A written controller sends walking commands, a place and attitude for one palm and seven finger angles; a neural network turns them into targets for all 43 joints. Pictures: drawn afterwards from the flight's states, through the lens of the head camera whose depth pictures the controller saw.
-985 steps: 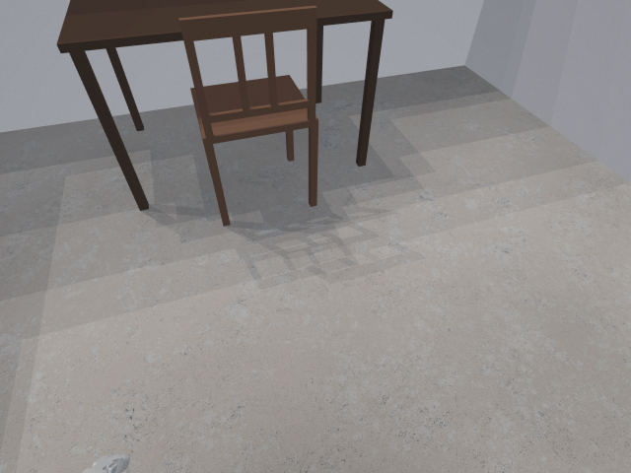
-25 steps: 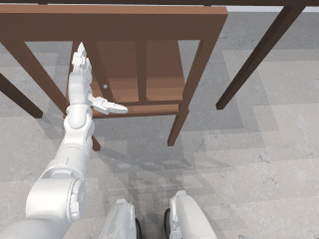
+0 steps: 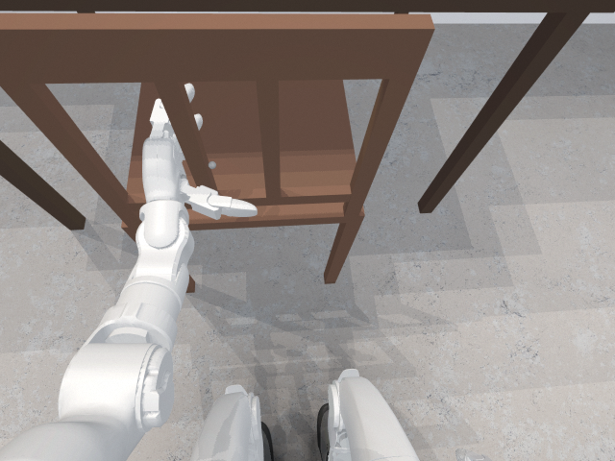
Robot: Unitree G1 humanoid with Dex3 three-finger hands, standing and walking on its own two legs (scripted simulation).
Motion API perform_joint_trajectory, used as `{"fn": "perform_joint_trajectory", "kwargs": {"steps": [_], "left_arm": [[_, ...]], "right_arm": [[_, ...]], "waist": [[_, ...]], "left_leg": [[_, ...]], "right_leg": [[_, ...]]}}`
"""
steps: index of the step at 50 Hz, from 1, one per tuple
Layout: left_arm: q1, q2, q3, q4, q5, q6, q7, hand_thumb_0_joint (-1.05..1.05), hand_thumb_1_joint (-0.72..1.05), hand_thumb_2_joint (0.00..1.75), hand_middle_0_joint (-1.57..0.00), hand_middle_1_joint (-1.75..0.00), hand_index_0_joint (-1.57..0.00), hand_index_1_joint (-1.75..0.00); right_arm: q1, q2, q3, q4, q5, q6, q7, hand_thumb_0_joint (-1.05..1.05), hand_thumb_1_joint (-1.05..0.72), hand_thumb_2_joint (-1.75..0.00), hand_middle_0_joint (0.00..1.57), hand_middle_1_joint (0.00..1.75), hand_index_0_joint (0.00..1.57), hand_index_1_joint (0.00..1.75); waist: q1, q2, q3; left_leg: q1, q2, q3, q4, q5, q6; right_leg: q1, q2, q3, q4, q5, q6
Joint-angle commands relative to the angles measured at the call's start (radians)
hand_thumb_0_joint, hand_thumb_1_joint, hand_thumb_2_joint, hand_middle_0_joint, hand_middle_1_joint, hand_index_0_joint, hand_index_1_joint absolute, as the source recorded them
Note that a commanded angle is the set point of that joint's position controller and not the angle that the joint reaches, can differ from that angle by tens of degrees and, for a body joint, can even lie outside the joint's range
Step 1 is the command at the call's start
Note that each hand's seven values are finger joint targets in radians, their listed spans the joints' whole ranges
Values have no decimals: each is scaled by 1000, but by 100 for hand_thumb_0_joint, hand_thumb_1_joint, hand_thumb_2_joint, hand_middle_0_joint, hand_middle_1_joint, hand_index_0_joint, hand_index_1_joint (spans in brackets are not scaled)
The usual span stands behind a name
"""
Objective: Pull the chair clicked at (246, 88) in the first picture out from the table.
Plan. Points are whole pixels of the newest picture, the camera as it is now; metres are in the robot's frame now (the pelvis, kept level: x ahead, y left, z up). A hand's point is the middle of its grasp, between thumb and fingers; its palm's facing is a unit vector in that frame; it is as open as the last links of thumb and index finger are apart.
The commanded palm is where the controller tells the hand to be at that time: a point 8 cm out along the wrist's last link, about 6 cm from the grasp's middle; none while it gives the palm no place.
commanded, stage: hook a spindle and tug to test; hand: left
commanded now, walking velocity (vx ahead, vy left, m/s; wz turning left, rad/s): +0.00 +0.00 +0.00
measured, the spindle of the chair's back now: (193, 148) +0.52 +0.12 +0.02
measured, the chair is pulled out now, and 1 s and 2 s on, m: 0.00 0.02 0.10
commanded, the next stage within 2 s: step backward, pulling the chair out in 1.18 s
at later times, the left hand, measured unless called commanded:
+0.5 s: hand (207, 161) +0.49 +0.10 +0.03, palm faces +0.03 -1.00 -0.03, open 6.7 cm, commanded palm +0.46 +0.14 +0.03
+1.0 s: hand (206, 175) +0.47 +0.10 +0.03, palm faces -0.01 -1.00 -0.01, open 5.7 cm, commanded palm +0.43 +0.14 +0.03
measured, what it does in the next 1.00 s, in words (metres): stands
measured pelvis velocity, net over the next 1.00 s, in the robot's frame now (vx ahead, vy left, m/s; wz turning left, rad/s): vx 0.03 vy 0.01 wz -0.02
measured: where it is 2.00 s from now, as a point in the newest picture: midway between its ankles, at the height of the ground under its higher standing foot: outside the picture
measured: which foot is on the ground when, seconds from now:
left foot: down 0.00-1.00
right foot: down 0.00-1.00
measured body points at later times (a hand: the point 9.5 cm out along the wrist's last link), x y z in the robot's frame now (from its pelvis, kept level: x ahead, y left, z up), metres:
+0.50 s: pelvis +0.01 -0.01 +0.01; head +0.16 +0.00 +0.43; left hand +0.48 +0.15 +0.03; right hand +0.06 -0.27 -0.12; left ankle +0.02 +0.08 -0.62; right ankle +0.04 -0.10 -0.62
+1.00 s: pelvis +0.03 +0.01 +0.02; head +0.17 +0.01 +0.44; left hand +0.46 +0.15 +0.03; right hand +0.09 -0.25 -0.11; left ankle +0.02 +0.08 -0.62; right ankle +0.04 -0.10 -0.62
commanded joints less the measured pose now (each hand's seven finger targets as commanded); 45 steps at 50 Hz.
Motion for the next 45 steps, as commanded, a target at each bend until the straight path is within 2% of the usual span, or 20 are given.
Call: {"fn": "perform_joint_trajectory", "kwargs": {"steps": [1,4,6,9,11,12,18,20,21,22,24,27,28,32,34,37,38,40,42,45], "left_arm": [[-396,116,-11,-203,7,-76,-25,0,-39,35,-36,-101,-36,-101],[-408,126,-6,-208,-7,-72,-43,0,-22,42,-41,-118,-41,-118],[-396,84,-34,-200,-16,-66,-54,0,-11,47,-45,-129,-45,-129],[-385,113,-11,-221,-28,-63,-59,0,6,54,-50,-145,-50,-145],[-358,85,-36,-222,-28,-63,-65,0,17,59,-50,-145,-50,-145],[-346,99,-22,-223,-28,-63,-66,0,23,61,-50,-145,-50,-145],[-353,65,-63,-247,-26,-70,-71,0,56,76,-50,-145,-50,-145],[-344,66,-61,-244,-32,-67,-73,0,68,80,-50,-145,-50,-145],[-317,96,-28,-225,-30,-66,-70,0,73,83,-50,-145,-50,-145],[-338,90,-39,-228,-29,-65,-70,0,79,85,-50,-145,-50,-145],[-344,90,-43,-246,-23,-68,-74,0,90,90,-50,-145,-50,-145],[-293,116,-14,-264,-28,-67,-78,0,90,90,-50,-145,-50,-145],[-252,94,-28,-262,-31,-61,-83,0,90,90,-50,-145,-50,-145],[-176,92,-25,-300,-44,-47,-86,0,90,90,-50,-145,-50,-145],[-163,79,-36,-313,-44,-41,-86,0,90,90,-50,-145,-50,-145],[-72,84,-29,-355,-44,-42,-80,0,90,90,-50,-145,-50,-145],[-64,58,-50,-366,-49,-40,-79,0,90,90,-50,-145,-50,-145],[-6,62,-49,-395,-52,-38,-79,0,90,90,-50,-145,-50,-145],[-4,49,-61,-407,-53,-32,-75,0,90,90,-50,-145,-50,-145],[34,51,-62,-434,-52,-30,-69,0,90,90,-50,-145,-50,-145]], "right_arm": [[146,-158,-54,-59,5,-18,-8,0,-90,-90,20,30,20,30],[144,-159,-54,-58,8,-21,-12,0,-90,-90,20,30,20,30],[143,-156,-54,-58,10,-24,-12,0,-90,-90,20,30,20,30],[146,-159,-56,-56,11,-26,-12,0,-90,-90,20,30,20,30],[148,-155,-56,-59,12,-27,-10,0,-90,-90,20,30,20,30],[145,-158,-57,-59,12,-26,-10,0,-90,-90,20,30,20,30],[147,-155,-59,-58,11,-27,-5,0,-90,-90,20,30,20,30],[151,-156,-60,-59,12,-28,-5,0,-90,-90,20,30,20,30],[153,-160,-61,-57,12,-26,-6,0,-90,-90,20,30,20,30],[150,-159,-60,-55,12,-25,-6,0,-90,-90,20,30,20,30],[150,-154,-60,-54,10,-26,-6,0,-90,-90,20,30,20,30],[152,-156,-63,-59,12,-26,-5,0,-90,-90,20,30,20,30],[149,-154,-60,-67,12,-25,-3,0,-90,-90,20,30,20,30],[137,-152,-60,-81,18,-22,-2,0,-90,-90,20,30,20,30],[131,-149,-60,-85,17,-23,-1,0,-90,-90,20,30,20,30],[130,-148,-62,-100,20,-23,3,0,-90,-90,20,30,20,30],[126,-145,-61,-103,19,-23,5,0,-90,-90,20,30,20,30],[128,-146,-63,-113,23,-25,7,0,-90,-90,20,30,20,30],[124,-146,-63,-109,22,-23,8,0,-90,-90,20,30,20,30],[123,-147,-64,-114,24,-25,6,0,-90,-90,20,30,20,30]], "waist": [[-35,38,-519],[-38,15,-523],[-43,32,-520],[-34,15,-540],[-33,19,-537],[-26,18,-537],[-36,30,-524],[-39,17,-527],[-25,18,-521],[-36,12,-517],[-34,18,-533],[-13,35,-546],[-9,20,-554],[10,20,-542],[6,6,-529],[31,12,-539],[25,4,-532],[37,-2,-534],[29,-10,-515],[36,-1,-506]], "left_leg": [[320,-10,-108,-137,365,-32],[302,-12,-106,-136,356,-29],[327,-11,-106,-135,376,-29],[309,-15,-98,-132,377,-27],[324,-14,-100,-137,399,-28],[315,-14,-96,-134,392,-28],[345,-11,-100,-138,416,-29],[345,-13,-97,-136,424,-26],[328,-14,-96,-137,424,-30],[318,-15,-92,-132,420,-26],[317,-16,-89,-130,419,-25],[336,-16,-87,-136,457,-29],[338,-17,-86,-141,462,-29],[348,-13,-87,-153,494,-32],[331,-15,-81,-152,479,-29],[368,-9,-84,-166,529,-37],[365,-10,-81,-166,530,-35],[372,-8,-83,-172,548,-37],[366,-6,-86,-172,544,-38],[378,-5,-86,-177,558,-41]], "right_leg": [[311,20,91,-144,303,17],[340,20,97,-149,309,19],[318,21,91,-150,320,19],[359,21,100,-156,336,20],[360,21,95,-155,357,18],[363,21,97,-154,353,18],[344,22,91,-155,365,18],[354,24,93,-156,379,17],[363,23,92,-152,383,16],[365,23,97,-155,390,19],[378,21,101,-155,396,19],[399,21,98,-149,433,15],[411,22,96,-151,439,15],[420,20,90,-150,466,13],[430,21,94,-155,467,15],[437,21,85,-147,491,9],[445,21,86,-154,501,12],[457,23,85,-150,512,8],[445,22,81,-150,507,11],[442,22,78,-149,513,10]]}}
